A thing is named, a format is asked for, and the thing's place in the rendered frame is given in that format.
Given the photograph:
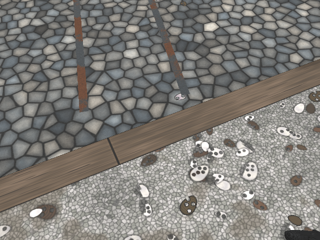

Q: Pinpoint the right robot hand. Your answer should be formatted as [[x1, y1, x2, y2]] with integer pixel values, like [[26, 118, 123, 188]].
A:
[[284, 229, 320, 240]]

